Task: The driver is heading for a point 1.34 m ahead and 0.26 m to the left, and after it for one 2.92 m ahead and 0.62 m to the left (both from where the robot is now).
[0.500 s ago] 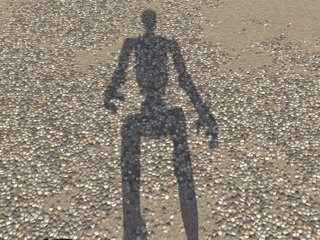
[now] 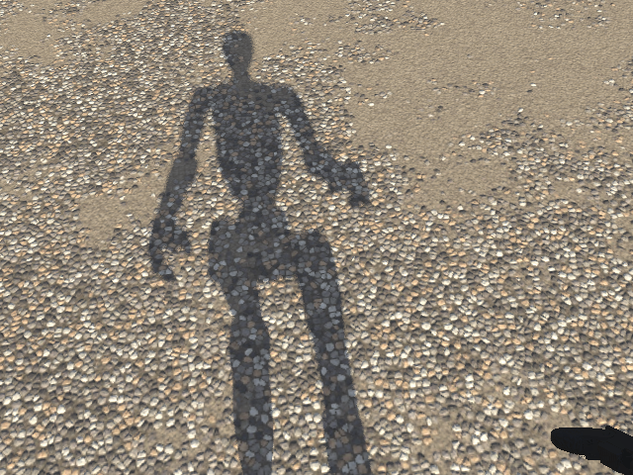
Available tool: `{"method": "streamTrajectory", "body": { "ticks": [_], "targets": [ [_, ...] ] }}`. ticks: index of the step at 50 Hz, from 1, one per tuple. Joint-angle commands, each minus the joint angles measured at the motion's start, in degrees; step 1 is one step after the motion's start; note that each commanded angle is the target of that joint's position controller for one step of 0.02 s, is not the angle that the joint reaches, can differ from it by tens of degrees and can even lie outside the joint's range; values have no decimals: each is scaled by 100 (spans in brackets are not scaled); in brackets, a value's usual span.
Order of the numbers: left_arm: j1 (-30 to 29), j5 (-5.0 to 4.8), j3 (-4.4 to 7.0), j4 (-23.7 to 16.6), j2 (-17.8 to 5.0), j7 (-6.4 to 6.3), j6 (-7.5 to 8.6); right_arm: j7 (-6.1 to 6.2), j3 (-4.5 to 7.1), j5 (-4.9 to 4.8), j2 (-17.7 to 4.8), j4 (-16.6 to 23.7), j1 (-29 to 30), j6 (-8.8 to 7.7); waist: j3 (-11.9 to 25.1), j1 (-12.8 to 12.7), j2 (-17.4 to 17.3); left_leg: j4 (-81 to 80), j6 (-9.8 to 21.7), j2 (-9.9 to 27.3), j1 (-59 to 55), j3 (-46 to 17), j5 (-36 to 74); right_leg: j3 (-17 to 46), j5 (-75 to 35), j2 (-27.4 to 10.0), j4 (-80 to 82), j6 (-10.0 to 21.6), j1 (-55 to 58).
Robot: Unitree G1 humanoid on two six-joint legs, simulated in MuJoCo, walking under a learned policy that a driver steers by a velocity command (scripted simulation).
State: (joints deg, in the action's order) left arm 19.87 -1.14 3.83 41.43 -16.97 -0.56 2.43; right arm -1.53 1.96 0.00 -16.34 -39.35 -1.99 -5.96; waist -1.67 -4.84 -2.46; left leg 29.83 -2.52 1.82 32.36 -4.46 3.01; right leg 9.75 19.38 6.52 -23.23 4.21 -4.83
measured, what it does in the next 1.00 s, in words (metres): walks ahead, turning left: left foot, then right foot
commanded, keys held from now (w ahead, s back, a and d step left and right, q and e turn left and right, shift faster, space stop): w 0.14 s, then w+q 0.66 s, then q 0.20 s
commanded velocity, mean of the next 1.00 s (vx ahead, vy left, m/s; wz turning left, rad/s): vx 0.47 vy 0.00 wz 0.29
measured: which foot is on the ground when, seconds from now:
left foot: up 0.00-0.04, down 0.06-0.54, up 0.56-0.98, down 1.00-1.00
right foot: down 0.00-0.06, up 0.08-0.52, down 0.54-1.00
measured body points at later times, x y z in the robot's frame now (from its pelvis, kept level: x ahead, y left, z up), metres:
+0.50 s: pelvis +0.28 +0.02 +0.00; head +0.31 +0.02 +0.45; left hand +0.53 +0.24 -0.06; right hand +0.27 -0.27 -0.12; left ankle +0.17 +0.14 -0.74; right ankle +0.42 -0.11 -0.72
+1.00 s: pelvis +0.52 +0.06 -0.02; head +0.56 +0.09 +0.43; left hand +0.44 +0.35 -0.14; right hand +0.82 -0.08 -0.09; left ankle +0.62 +0.20 -0.74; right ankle +0.43 -0.11 -0.73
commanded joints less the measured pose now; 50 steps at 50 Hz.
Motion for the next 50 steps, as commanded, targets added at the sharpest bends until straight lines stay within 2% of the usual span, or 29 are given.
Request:
{"method": "streamTrajectory", "body": {
  "ticks": [1, 2, 3, 4, 5, 6, 7, 8, 9, 10, 12, 14, 17, 22, 24, 26, 27, 28, 29, 30, 31, 33, 35, 38, 44, 47, 48, 49, 50],
  "targets": [
    [147, 20, 228, -161, -837, -25, 6, -31, 230, -25, -698, 408, 187, -156, 86, 190, 957, -209, 283, -78, -649, 163, -500, 1148, -1870, -1622, 131, 681, -17],
    [73, 23, 203, -175, -772, -16, -7, -4, 296, -1, -787, 290, -241, -176, 253, 438, 964, -435, 446, -181, -1239, 309, -567, 1059, -2512, -1451, -280, 575, -2],
    [40, 61, 118, -224, -557, 2, -2, 28, 382, 64, -990, 176, -927, -205, 845, 770, 816, -314, 738, 184, -2372, 14, -480, 790, -2747, -1152, -1281, 394, -256],
    [486, 143, -1, -298, -260, -9, 32, 46, 487, 126, -1425, 95, -1755, -200, 1782, 870, -179, -94, 1343, 1264, -4224, -1411, -511, 316, -1324, -583, -3056, 85, -1469],
    [1043, -50, -60, -288, -133, -6, 96, -36, 556, 38, -1532, -231, -2233, -114, 2107, 742, -1752, -1055, 2055, 2076, -5305, -3895, -2321, -74, 1369, -9, -4592, -254, -3247],
    [543, -124, 46, -252, -710, -16, 112, -49, 419, -108, -1001, -179, -2105, -99, 1408, 945, -849, -1379, 1835, 1984, -4903, -3954, -3571, 220, 1177, -358, -5093, -242, -3889],
    [-157, -95, 94, -400, -877, -16, 114, -21, 339, -85, -773, -130, -1731, -59, 701, 990, -344, -1435, 1599, 1770, -4188, -3099, -3297, 8, 663, -588, -5083, -228, -4040],
    [-528, 17, 70, -509, -794, -12, 134, -21, 280, -18, -703, -95, -1475, -24, 313, 877, -46, -1538, 1555, 1498, -3501, -2527, -2563, -249, 293, -814, -4845, -242, -3914],
    [-662, 101, 75, -571, -692, 7, 176, -16, 244, 15, -620, -104, -1322, -2, 98, 739, -36, -1652, 1566, 1273, -3049, -2171, -1992, -316, 5, -994, -4448, -263, -3757],
    [-607, 117, 65, -576, -580, 26, 203, -6, 208, 48, -559, -100, -1267, -2, 110, 611, -192, -1749, 1536, 1078, -2792, -1902, -1522, -360, -160, -1094, -4177, -288, -3458],
    [-527, 134, 22, -573, -390, 42, 224, 11, 204, -25, -564, -141, -1315, -2, 209, 515, -346, -1849, 1624, 911, -2647, -1578, -791, -525, -167, -1113, -3658, -397, -3248],
    [-846, 169, -44, -692, -249, 43, 243, 68, 266, -89, -757, -215, -1429, 19, 140, 570, -266, -1949, 1697, 871, -2492, -1298, -339, -648, -377, -1084, -2851, -543, -3210],
    [-1458, 145, -124, -795, -108, 96, 302, 147, 330, -129, -938, -323, -1615, 99, 77, 751, -222, -1933, 1542, 662, -2188, -911, -216, -721, -1430, -903, -1569, -673, -2696],
    [-2085, 44, -56, -944, -323, 190, 409, 204, 348, -187, -968, -488, -2101, 236, 48, 897, -278, -1575, 1348, 789, -2306, -1251, -619, -599, -2008, -664, -602, -646, -2047],
    [-1929, 26, 18, -922, -479, 186, 448, 229, 378, -183, -1022, -477, -2058, 279, 88, 705, -373, -1283, 1218, 863, -2367, -1470, -708, -588, -1768, -671, -364, -505, -1594],
    [-1020, 89, 177, -707, -761, 111, 467, 226, 307, -135, -784, -409, -1960, 290, 572, 194, -282, -229, 933, 427, -1984, -1249, -375, -551, -1577, -877, -135, -198, -114],
    [-73, 170, 281, -615, -1128, 47, 452, 212, 178, -13, -425, -235, -1888, 266, 1404, -214, 379, 1431, 708, 39, -1197, -823, -1327, 417, -1318, -1914, -260, 170, 1312],
    [267, 199, 366, -451, -1491, 76, 344, 216, 63, -161, -55, -47, -2605, 191, 2057, 101, 2136, 3138, 431, -549, 569, -189, -3643, 2768, -99, -3097, 261, 998, 2652],
    [169, 140, 259, -456, -972, 104, 325, 236, 187, -267, -618, -167, -2483, 197, 1591, 11, 1598, 3948, 373, -175, 1227, -417, -3568, 3151, 915, -3037, 579, 998, 2292],
    [-74, 109, 167, -468, -657, 95, 322, 230, 275, -259, -871, -109, -1988, 225, 894, -38, 1123, 4143, 361, 5, 1387, -379, -3041, 2268, 659, -2799, 649, 790, 1677],
    [-382, 137, 110, -463, -518, 105, 322, 234, 284, -206, -814, -95, -1791, 258, 570, 105, 802, 4077, 311, 182, 1194, -272, -2616, 1583, -69, -2538, 759, 676, 1081],
    [-727, 196, 56, -380, -319, 113, 333, 184, 302, -161, -645, -14, -1629, 331, 177, 352, 913, 3741, 257, 435, 861, -241, -2162, 670, -985, -2193, 1056, 591, 275],
    [-801, 169, 95, -287, -348, 110, 393, 143, 264, -174, -421, 60, -1558, 415, 86, 438, 904, 3552, 200, 507, 707, -134, -1953, 141, -1508, -2125, 1306, 639, -54],
    [-761, 149, 182, -121, -567, 83, 435, 102, 223, -117, -316, 260, -1216, 457, -25, 443, 670, 2890, 108, 563, 882, -116, -1413, -425, -2110, -2184, 1491, 734, -72],
    [-683, 86, 258, 97, -911, -30, 278, -122, 164, -58, -254, 586, -318, 376, -150, 216, 561, 967, 248, 258, 112, 503, -93, -1642, -3716, -1966, 1121, 411, -23],
    [-669, -61, 327, 143, -1123, -81, 178, -214, 283, -46, -501, 736, -330, 427, 76, 372, 737, 600, 490, 10, -294, 680, -580, -1797, -4600, -2087, 431, 210, 403],
    [-716, -119, 358, 124, -1196, -102, 143, -220, 358, -24, -640, 703, -596, 452, 255, 545, 791, 501, 610, -169, -673, 798, -811, -1848, -5118, -2071, -68, 132, 462],
    [-778, -158, 356, 93, -1171, -115, 104, -197, 483, -17, -845, 564, -1195, 466, 553, 887, 681, 163, 775, -382, -1436, 874, -606, -1964, -5211, -1930, -937, -4, 338],
    [-652, -114, 289, 79, -989, -109, 110, -96, 631, -8, -1140, 411, -1843, 493, 919, 1204, 365, -196, 994, -433, -2565, 691, 214, -2070, -4396, -1623, -2190, -277, -260]
  ]
}}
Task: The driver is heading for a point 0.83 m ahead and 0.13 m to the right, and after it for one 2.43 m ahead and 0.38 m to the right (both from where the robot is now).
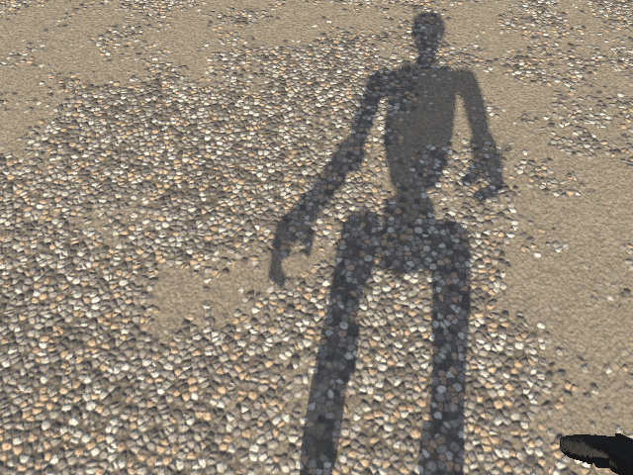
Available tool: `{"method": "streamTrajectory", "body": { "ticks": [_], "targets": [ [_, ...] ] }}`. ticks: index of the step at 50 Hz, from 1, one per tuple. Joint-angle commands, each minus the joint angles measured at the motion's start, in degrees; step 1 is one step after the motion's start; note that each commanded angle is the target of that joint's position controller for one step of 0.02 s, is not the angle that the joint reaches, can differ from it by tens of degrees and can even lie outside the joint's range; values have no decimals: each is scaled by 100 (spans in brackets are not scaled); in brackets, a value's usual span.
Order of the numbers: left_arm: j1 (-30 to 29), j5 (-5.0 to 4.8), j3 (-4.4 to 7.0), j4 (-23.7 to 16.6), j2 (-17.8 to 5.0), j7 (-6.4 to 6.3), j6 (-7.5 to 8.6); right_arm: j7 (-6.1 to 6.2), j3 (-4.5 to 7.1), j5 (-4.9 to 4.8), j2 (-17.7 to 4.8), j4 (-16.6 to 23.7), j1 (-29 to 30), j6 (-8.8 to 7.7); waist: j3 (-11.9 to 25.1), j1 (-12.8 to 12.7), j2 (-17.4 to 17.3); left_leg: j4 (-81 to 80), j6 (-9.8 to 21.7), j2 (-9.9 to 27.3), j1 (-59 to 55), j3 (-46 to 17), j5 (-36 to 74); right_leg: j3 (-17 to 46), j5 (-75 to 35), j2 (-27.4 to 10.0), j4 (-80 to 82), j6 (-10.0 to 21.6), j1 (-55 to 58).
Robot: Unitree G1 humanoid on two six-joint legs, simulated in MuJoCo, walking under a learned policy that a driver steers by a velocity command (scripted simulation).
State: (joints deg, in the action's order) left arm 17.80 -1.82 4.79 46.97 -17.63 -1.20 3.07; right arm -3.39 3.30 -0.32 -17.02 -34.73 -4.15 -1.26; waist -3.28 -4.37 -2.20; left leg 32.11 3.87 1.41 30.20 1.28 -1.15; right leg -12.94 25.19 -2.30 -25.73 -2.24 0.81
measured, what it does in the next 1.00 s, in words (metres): walks ahead, turning right: right foot, then left foot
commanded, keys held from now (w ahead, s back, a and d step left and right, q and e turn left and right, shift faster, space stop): q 0.04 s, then no key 0.02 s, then e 0.56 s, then w+e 0.24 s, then w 0.14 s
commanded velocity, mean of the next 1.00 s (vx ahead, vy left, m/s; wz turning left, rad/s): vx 0.15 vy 0.00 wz -0.24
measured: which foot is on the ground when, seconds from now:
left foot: down 0.00-0.48, up 0.50-0.84, down 0.86-1.00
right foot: down 0.00-0.00, up 0.02-0.46, down 0.48-0.86, up 0.88-1.00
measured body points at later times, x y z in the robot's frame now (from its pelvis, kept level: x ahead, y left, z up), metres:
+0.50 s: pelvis +0.10 -0.02 +0.01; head +0.12 -0.04 +0.46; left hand +0.22 +0.26 -0.09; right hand +0.25 -0.29 -0.10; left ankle +0.14 +0.09 -0.72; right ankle +0.09 -0.13 -0.72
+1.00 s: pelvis +0.18 -0.02 +0.02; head +0.19 -0.01 +0.47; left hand +0.40 +0.20 -0.09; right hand +0.17 -0.32 -0.08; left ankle +0.18 +0.10 -0.72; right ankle +0.12 -0.15 -0.66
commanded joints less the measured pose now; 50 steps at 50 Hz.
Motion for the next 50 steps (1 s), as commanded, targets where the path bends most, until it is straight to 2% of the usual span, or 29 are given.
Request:
{"method": "streamTrajectory", "body": {
  "ticks": [1, 2, 3, 4, 5, 6, 8, 11, 13, 17, 21, 23, 24, 25, 26, 27, 29, 31, 33, 35, 37, 40, 42, 43, 44, 45, 46, 47, 50],
  "targets": [
    [-48, 355, -20, -626, -245, 7, 51, 256, 554, 2, -1594, -31, -1709, 76, 1535, 754, -1225, -54, 812, 954, -3833, -1629, 3389, 201, -104, -147, -3893, 18, -2468],
    [504, 320, -110, -725, -353, 80, 85, 214, 513, 133, -1808, 362, -1348, 9, 2770, 484, -1508, -501, 2207, 2204, -4885, -4305, 3033, 1345, 1814, 657, -5595, -198, -3725],
    [60, 158, 12, -623, -901, 119, 76, 159, 412, 90, -1301, 464, -1187, 4, 2806, 872, -364, -806, 1935, 1926, -4521, -3674, 2317, 1957, 1212, 250, -5672, -108, -3848],
    [-301, 53, -7, -707, -890, 105, 41, 162, 296, 39, -975, 421, -873, -21, 2065, 768, -176, -848, 1620, 1677, -3843, -2845, 1937, 1780, 722, 31, -5356, -32, -4006],
    [-355, 108, -35, -597, -750, 29, -22, 186, 212, -5, -716, 356, -653, -25, 1577, 595, 247, -896, 1330, 1409, -3111, -2338, 1742, 1720, 409, -237, -4898, -63, -3908],
    [-361, 154, -27, -566, -760, -24, -104, 210, 138, 5, -536, 309, -488, -25, 1362, 468, 129, -993, 1228, 1275, -2466, -2042, 1779, 1746, 242, -379, -4479, -91, -3551],
    [-57, 150, -51, -408, -606, -41, -244, 216, 74, 179, -447, 181, -303, -70, 1281, 221, -147, -1252, 1190, 1093, -1485, -1520, 2008, 1640, -42, -367, -4077, -156, -2607],
    [-49, 182, -162, -297, -289, -82, -301, 267, 48, 245, -384, -70, -119, -141, 1231, 191, -251, -1400, 1080, 930, -1156, -868, 1872, 1600, -467, -396, -2750, -229, -2008],
    [-276, 157, -164, -301, -347, -79, -341, 314, 74, 268, -476, -209, -125, -112, 1166, 337, -317, -1570, 1039, 984, -1170, -811, 926, 1568, -865, -383, -2244, -204, -1829],
    [-751, 108, -60, -519, -640, -88, -444, 413, 161, 185, -735, -377, -145, 50, 639, 536, -374, -1801, 1058, 1272, -1379, -1129, -947, 1459, -511, -290, -2074, -90, -2270],
    [-643, 118, -56, -536, -461, -11, -439, 504, 177, 68, -691, -470, -113, 177, 613, 443, -300, -1412, 976, 1422, -1931, -1064, -300, 1227, -376, -151, -1511, 83, -2238],
    [-334, 141, -37, -439, -438, 64, -419, 537, 206, -39, -690, -534, -116, 242, 702, 242, -271, -917, 659, 1236, -1973, -698, 193, 1082, -1198, 23, -442, 293, -1689],
    [-282, 188, 26, -468, -691, 75, -414, 554, 207, -70, -588, -583, -277, 249, 637, 271, 107, -327, 255, 917, -1760, -358, -120, 1622, -2044, -225, 193, 543, -1439],
    [-313, 182, 178, -552, -1344, 8, -417, 536, 160, 117, -330, -406, -349, 202, 717, 616, 1548, 924, -306, 119, -795, 413, -1220, 3167, -3710, -1327, 365, 1123, -876],
    [-253, 251, 190, -606, -1319, 20, -395, 566, 167, 155, -371, -207, 433, 168, 453, 105, 2025, 1767, -568, -599, 339, 230, -3108, 4093, -4214, -1878, 717, 1964, -743],
    [-129, 351, 148, -636, -1165, 26, -302, 553, 225, 129, -494, -206, 507, 158, 632, 40, 1436, 2775, -591, -479, 561, -301, -3470, 3991, -4333, -1804, 700, 2091, -590],
    [-564, 200, 149, -712, -1019, -2, -208, 558, 263, 46, -447, -412, 140, 210, 736, 334, 830, 3065, -649, -300, 746, -522, -2889, 3288, -4482, -1311, 417, 1601, -379],
    [-732, 78, 120, -761, -906, -66, -258, 587, 265, 54, -425, -422, 153, 207, 834, 412, 842, 2807, -781, -263, 567, -515, -2465, 3096, -4693, -1097, 333, 1450, -351],
    [-477, 32, 144, -721, -872, -119, -334, 518, 226, -10, -322, -409, 192, 144, 996, 320, 907, 2075, -824, -299, 442, -410, -2046, 3128, -3122, -890, 538, 1438, -213],
    [-377, 17, 163, -736, -915, -151, -358, 418, 200, -57, -299, -343, 495, 60, 791, 145, 1053, 1244, -800, -308, 245, -427, -1837, 3388, -960, -789, 867, 1462, -416],
    [-422, 69, 188, -789, -1021, -137, -345, 334, 202, -84, -356, -302, 595, -51, 547, 118, 1252, 588, -738, -365, -152, -407, -1917, 3625, -129, -766, 1030, 1502, -826],
    [-500, 74, 180, -849, -1031, -72, -323, 260, 258, -142, -500, -409, 279, -241, 491, 277, 1256, -237, -598, -442, -1102, -341, -1707, 3887, 168, -664, 969, 1456, -1361],
    [-644, 63, 110, -917, -842, -62, -318, 269, 308, -147, -533, -600, -206, -337, 489, 593, 1063, -1089, -443, -358, -2142, -283, -1047, 3838, 343, -347, 596, 1206, -1899],
    [-734, 85, 33, -981, -577, -54, -285, 319, 375, -107, -721, -726, -731, -364, 685, 815, 790, -1139, -263, 183, -3104, -708, -1147, 3578, 591, -92, -84, 955, -2595],
    [-741, 98, -115, -1119, -59, -34, -242, 376, 433, 56, -1095, -851, -1384, -365, 973, 928, -375, -1600, 246, 1356, -3969, -2280, -2448, 2554, 868, 555, -1776, 563, -3643],
    [-847, 11, -60, -1393, -349, -43, -151, 296, 502, 183, -1385, -958, -1540, -396, 527, 857, -1076, -2128, 970, 2229, -3598, -4038, -3571, 2298, 1064, 554, -2797, 474, -4608],
    [-763, 4, 35, -1277, -707, -33, -102, 287, 387, 102, -975, -878, -1212, -441, 85, 744, -711, -2214, 1072, 2118, -3332, -3818, -4001, 2424, 644, 225, -3371, 437, -4871],
    [-653, 35, 75, -1125, -768, 1, -79, 298, 298, 16, -661, -869, -1050, -460, -129, 670, -659, -2227, 877, 1756, -3231, -3220, -3709, 2357, 207, 159, -3534, 404, -4926],
    [-897, 83, 24, -1125, -515, 95, 48, 335, 217, 21, -537, -957, -1096, -458, -213, 701, -484, -2370, 649, 1311, -3045, -2067, -2117, 2132, -806, -68, -3396, 320, -4871]
  ]
}}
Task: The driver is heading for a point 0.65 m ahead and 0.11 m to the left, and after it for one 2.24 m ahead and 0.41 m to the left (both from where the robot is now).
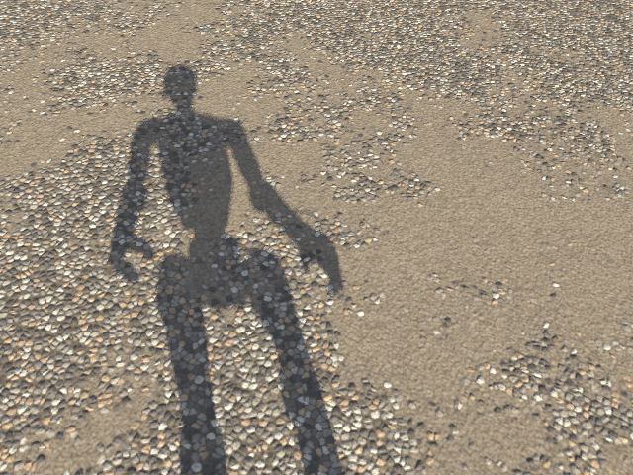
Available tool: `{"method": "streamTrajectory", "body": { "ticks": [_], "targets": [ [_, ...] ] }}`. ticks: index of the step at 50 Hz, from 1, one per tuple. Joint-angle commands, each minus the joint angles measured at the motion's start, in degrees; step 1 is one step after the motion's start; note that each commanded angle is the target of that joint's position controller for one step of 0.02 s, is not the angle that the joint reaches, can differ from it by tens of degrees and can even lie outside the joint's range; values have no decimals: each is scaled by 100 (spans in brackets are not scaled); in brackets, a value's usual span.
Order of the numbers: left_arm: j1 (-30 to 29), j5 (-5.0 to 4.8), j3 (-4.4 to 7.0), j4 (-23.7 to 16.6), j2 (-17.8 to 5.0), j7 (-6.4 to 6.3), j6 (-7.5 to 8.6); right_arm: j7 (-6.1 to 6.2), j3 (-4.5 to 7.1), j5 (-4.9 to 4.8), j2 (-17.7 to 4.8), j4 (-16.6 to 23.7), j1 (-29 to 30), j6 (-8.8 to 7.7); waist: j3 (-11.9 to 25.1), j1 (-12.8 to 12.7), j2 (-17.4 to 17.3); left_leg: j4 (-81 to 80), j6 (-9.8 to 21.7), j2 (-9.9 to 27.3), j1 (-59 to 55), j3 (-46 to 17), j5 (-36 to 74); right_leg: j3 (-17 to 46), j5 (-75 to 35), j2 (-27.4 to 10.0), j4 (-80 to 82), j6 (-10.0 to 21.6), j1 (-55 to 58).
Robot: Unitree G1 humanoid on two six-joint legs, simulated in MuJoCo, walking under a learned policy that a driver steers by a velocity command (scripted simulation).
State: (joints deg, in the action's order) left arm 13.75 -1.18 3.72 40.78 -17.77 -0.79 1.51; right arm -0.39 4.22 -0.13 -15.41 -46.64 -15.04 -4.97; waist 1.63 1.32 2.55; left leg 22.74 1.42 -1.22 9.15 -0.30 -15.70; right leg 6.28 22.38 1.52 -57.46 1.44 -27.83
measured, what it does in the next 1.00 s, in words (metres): walks ahead, turning left: right foot, then left foot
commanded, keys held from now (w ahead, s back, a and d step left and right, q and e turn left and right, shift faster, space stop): w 0.10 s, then w+q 0.76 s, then q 0.12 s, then e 0.02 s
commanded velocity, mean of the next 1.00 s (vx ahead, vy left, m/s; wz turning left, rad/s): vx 0.46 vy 0.00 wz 0.32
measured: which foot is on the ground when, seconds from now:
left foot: down 0.00-0.28, up 0.30-0.78, down 0.80-1.00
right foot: up 0.00-0.24, down 0.26-0.78, up 0.80-1.00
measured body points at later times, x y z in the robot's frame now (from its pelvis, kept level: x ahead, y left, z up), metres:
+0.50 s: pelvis +0.23 -0.07 +0.00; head +0.26 -0.07 +0.45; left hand +0.29 +0.22 -0.11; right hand +0.37 -0.34 -0.11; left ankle +0.25 +0.10 -0.66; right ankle +0.23 -0.17 -0.74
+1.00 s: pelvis +0.49 +0.05 +0.00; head +0.53 +0.08 +0.44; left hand +0.54 +0.37 -0.10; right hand +0.70 -0.17 -0.10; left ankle +0.49 +0.11 -0.74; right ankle +0.58 -0.11 -0.66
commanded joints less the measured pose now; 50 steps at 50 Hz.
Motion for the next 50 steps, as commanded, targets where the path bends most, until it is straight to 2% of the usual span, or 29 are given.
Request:
{"method": "streamTrajectory", "body": {
  "ticks": [1, 3, 6, 9, 11, 12, 13, 14, 15, 16, 17, 18, 19, 21, 24, 26, 30, 35, 37, 38, 39, 40, 41, 42, 43, 44, 45, 47, 50],
  "targets": [
    [-598, 38, 92, -550, -394, 88, 235, 38, 124, 7, -715, 194, -77, -93, -661, 153, -933, -1480, 911, 1488, -887, -1622, -179, 21, -773, -476, -61, -106, -1928],
    [-855, 71, 6, -673, -211, 137, 262, 46, 127, -37, -787, 133, -150, -73, -597, 213, -893, -1531, 937, 1348, -741, -1130, 531, -336, -1183, -580, 575, -227, -1652],
    [-1359, 44, -111, -867, 18, 209, 307, 41, 141, -103, -956, 25, -386, -19, -594, 390, -900, -1482, 888, 1198, -342, -669, 1143, -663, -1628, -499, 1730, -288, -830],
    [-1512, -18, -60, -989, -157, 284, 345, 21, 158, -176, -1135, -86, -673, 51, -619, 343, -965, -1355, 880, 1432, -271, -862, 1352, -706, -1680, -313, 2342, -215, -172],
    [-1184, -41, 40, -939, -377, 295, 371, 34, 171, -203, -1230, -108, -609, 95, -523, 7, -1011, -1051, 747, 1572, -355, -954, 1880, -655, -1672, -228, 2713, -46, 435],
    [-697, -18, 136, -799, -531, 262, 368, 45, 159, -208, -1225, -100, -548, 105, -252, -317, -936, -506, 608, 1437, -269, -786, 2642, -718, -1708, -119, 2924, 86, 1221],
    [91, 7, 274, -578, -770, 197, 352, 45, 102, -164, -1073, -95, -587, 94, 267, -705, -794, 515, 427, 1127, 73, -530, 3035, -690, -1706, -157, 2956, 240, 2420],
    [1143, 121, 391, -447, -1180, 105, 314, 34, -57, 4, -663, 88, -553, 70, 1219, -1131, -139, 2336, 173, 760, 1161, -296, 1600, 463, -1387, -1313, 2815, 596, 4101],
    [1340, 215, 415, -377, -1501, 125, 273, 57, -216, -95, -61, 203, -1242, -3, 2059, -747, 1554, 4181, -86, -16, 2722, -262, -1663, 3050, 187, -2648, 3678, 1303, 5142],
    [1186, 191, 273, -388, -935, 146, 293, 60, -38, -250, -751, 114, -982, -28, 1541, -875, 994, 4919, -64, 217, 3202, -787, -1605, 3292, 863, -2487, 4113, 1216, 4581],
    [800, 122, 184, -364, -690, 145, 315, 51, 41, -307, -949, 252, -586, -23, 735, -763, 831, 5041, 1, 456, 3521, -667, -1085, 2371, 621, -2339, 4169, 1040, 3949],
    [440, 121, 130, -357, -530, 158, 340, 69, 32, -252, -869, 261, -396, -2, 359, -586, 519, 4895, 3, 671, 3347, -563, -624, 1716, -50, -2083, 4293, 948, 3298],
    [167, 153, 101, -329, -379, 176, 367, 72, 49, -175, -787, 255, -333, 36, 90, -419, 475, 4656, -13, 805, 3159, -572, -302, 1191, -584, -1872, 4461, 903, 2788],
    [-117, 200, 94, -253, -223, 179, 464, 53, 37, -192, -549, 191, -481, 186, -91, -167, 489, 4483, -46, 932, 2687, -576, 42, 471, -1223, -1681, 4800, 869, 2205],
    [-179, 189, 156, -79, -315, 149, 566, 51, 22, -152, -385, 327, -238, 333, -378, -54, 200, 4131, -140, 948, 2928, -636, 442, -190, -1936, -1710, 5064, 936, 1999],
    [-119, 205, 196, 27, -404, 112, 562, 18, 6, -130, -360, 451, 37, 340, -502, -85, 92, 3544, -183, 929, 3128, -663, 957, -573, -2168, -1685, 5133, 942, 2089],
    [41, 158, 266, 167, -639, 37, 497, -157, -83, -103, -270, 711, 817, 280, -713, -338, -77, 2231, -126, 833, 2910, -207, 1845, -1296, -2370, -1626, 5215, 829, 2202],
    [407, 8, 359, 394, -881, 24, 311, -309, -85, -112, -377, 1128, 1505, 280, -837, -495, -107, 1440, 192, 653, 2994, 192, 1314, -1676, -3158, -1841, 4752, 668, 3166],
    [370, -34, 401, 392, -1065, 1, 220, -325, 14, -111, -565, 1204, 1302, 310, -484, -266, 110, 1410, 416, 270, 2371, 549, 714, -1837, -5165, -1835, 3974, 544, 3413],
    [322, -57, 414, 374, -1135, -12, 162, -312, 120, -127, -741, 1126, 809, 333, -145, 39, 198, 1405, 560, 9, 1699, 711, 451, -1923, -6030, -1773, 3181, 470, 3394],
    [239, -86, 385, 343, -1109, -27, 124, -258, 294, -149, -1022, 913, -74, 354, 327, 549, 135, 1079, 768, -266, 410, 762, 666, -2077, -6116, -1579, 1990, 296, 2949],
    [333, 34, 286, 252, -895, -57, 159, -139, 505, -164, -1506, 678, -1027, 429, 862, 927, -344, 964, 1067, 167, -1397, -197, 733, -2071, -4471, -1340, 249, 8, 1563],
    [844, 249, 11, -82, -1, 11, 305, -98, 558, -196, -2111, 744, -763, 382, 1272, 110, -1832, 342, 2131, 1634, -3034, -3570, -351, -1495, 1003, -119, -1770, -377, -994],
    [283, 28, 43, -158, -446, 80, 536, -139, 421, -130, -1683, 959, -904, 275, 2004, 542, -1147, -560, 2359, 2039, -3322, -4934, -1113, -120, 1249, 2, -2376, -296, -1587],
    [-278, -177, 114, -334, -732, 117, 642, -158, 327, -87, -1329, 881, -727, 184, 1162, 616, -838, -722, 2027, 1903, -2817, -4113, -718, -75, 669, -276, -2231, -165, -2040],
    [-364, -108, 85, -350, -673, 77, 699, -155, 273, -96, -1182, 930, -327, 138, 582, 337, -459, -647, 1820, 1664, -1927, -3356, 331, -108, 187, -513, -1741, -107, -1839],
    [-333, 75, 118, -268, -698, 20, 695, -139, 222, -70, -1007, 1017, 127, 133, 253, 63, -290, -561, 1655, 1438, -1093, -2693, 1618, -126, -46, -683, -1280, -165, -1413],
    [-120, 193, 179, -234, -761, 9, 538, -73, 178, 37, -893, 1177, 449, 152, 184, -249, -372, -587, 1601, 1222, -191, -2019, 3417, -141, -171, -771, -934, -306, -659],
    [-70, 231, 83, -219, -435, -12, 345, 45, 219, 11, -1057, 1065, 424, 177, 182, -347, -350, -575, 1519, 957, 396, -1259, 4601, -417, -670, -584, -30, -553, -389]
  ]
}}
Velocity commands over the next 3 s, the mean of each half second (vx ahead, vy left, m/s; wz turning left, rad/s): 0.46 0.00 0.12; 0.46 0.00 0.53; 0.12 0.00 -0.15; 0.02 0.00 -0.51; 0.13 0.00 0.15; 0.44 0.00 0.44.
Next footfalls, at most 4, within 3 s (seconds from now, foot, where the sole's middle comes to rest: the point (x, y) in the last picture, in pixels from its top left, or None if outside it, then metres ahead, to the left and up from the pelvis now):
0.26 right None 0.27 -0.17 -0.78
0.80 left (250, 473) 0.53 0.13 -0.78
1.24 right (294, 359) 0.80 0.04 -0.78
1.62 left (201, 402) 0.69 0.25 -0.78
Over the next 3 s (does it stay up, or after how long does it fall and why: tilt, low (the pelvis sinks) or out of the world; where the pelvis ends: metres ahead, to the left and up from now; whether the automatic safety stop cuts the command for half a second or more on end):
stays up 0.92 0.21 -0.01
